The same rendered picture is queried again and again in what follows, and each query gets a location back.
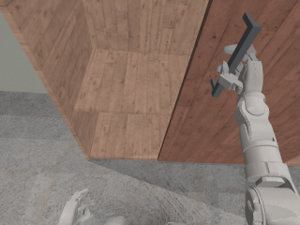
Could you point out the right robot forearm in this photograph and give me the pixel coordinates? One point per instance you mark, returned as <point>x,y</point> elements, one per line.
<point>264,165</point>

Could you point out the robot right hand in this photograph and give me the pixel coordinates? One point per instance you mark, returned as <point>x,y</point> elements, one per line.
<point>250,74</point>

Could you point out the handle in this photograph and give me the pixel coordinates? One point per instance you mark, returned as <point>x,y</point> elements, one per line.
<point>253,29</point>

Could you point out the robot left hand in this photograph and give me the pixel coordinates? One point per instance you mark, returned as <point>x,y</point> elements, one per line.
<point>72,213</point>

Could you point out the robot right upper arm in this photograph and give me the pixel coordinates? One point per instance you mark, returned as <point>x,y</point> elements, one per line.
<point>272,206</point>

